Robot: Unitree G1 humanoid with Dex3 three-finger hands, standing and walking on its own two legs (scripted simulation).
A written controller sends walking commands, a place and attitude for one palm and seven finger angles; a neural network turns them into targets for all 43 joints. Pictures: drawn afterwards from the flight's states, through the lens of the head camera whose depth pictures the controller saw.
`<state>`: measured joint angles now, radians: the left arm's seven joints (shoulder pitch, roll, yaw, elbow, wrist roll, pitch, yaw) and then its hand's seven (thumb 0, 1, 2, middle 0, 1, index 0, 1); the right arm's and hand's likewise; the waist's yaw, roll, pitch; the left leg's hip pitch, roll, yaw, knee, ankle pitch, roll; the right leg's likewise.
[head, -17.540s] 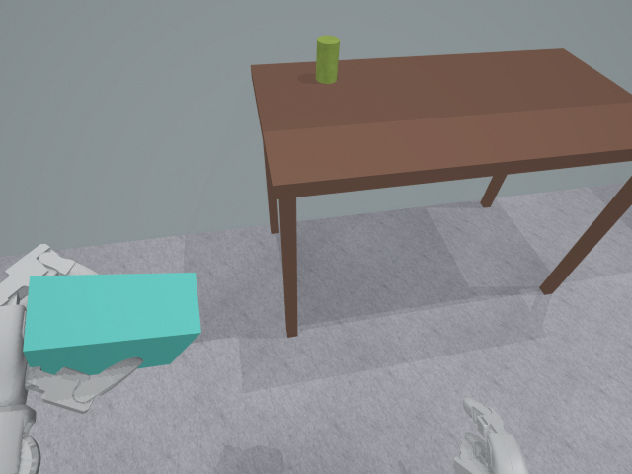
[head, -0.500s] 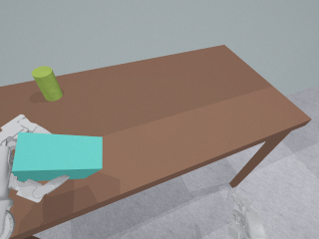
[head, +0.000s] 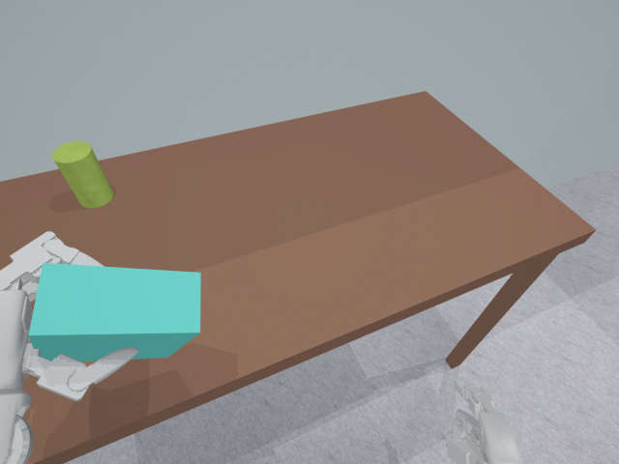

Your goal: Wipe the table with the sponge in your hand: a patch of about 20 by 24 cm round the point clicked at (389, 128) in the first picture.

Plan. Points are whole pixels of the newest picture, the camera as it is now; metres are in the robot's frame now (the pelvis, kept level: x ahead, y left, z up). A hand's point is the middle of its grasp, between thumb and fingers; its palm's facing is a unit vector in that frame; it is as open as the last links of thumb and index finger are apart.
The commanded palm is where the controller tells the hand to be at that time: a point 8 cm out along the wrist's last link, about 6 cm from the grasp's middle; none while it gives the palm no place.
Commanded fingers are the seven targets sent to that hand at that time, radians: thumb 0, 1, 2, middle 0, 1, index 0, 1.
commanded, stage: look again from close up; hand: left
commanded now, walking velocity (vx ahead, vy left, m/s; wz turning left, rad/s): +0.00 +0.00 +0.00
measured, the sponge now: (141, 319) +0.23 +0.20 +0.12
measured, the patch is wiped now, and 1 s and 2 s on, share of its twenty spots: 0.00 0.00 0.00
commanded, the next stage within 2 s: turn the palm down, sponge in hand in 0.16 s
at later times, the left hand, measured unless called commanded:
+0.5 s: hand (67, 300) +0.23 +0.26 +0.16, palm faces +0.28 -0.81 -0.52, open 10.1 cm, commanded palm +0.17 +0.29 +0.17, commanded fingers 0.00 0.10 1.30 -1.20 -1.60 -1.20 -1.60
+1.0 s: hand (99, 348) +0.20 +0.22 +0.13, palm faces +0.17 -0.58 -0.80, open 10.1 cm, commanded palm +0.16 +0.26 +0.18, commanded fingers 0.00 0.10 1.30 -1.20 -1.60 -1.20 -1.60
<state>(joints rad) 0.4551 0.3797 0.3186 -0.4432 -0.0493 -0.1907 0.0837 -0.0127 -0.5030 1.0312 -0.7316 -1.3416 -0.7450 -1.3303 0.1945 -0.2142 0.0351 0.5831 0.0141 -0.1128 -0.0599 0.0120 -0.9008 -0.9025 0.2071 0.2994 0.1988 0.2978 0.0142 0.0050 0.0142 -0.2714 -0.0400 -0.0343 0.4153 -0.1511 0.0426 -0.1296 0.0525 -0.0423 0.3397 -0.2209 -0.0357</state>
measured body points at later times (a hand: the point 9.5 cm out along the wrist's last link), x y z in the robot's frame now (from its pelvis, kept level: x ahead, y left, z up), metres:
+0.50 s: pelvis -0.02 +0.00 -0.01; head -0.02 -0.01 +0.44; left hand +0.21 +0.30 +0.19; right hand +0.19 -0.22 -0.08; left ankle +0.04 +0.09 -0.74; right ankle -0.03 -0.10 -0.74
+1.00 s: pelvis -0.04 -0.04 -0.02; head -0.06 -0.07 +0.43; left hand +0.18 +0.25 +0.17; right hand +0.18 -0.25 -0.09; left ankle +0.04 +0.09 -0.74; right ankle -0.03 -0.10 -0.74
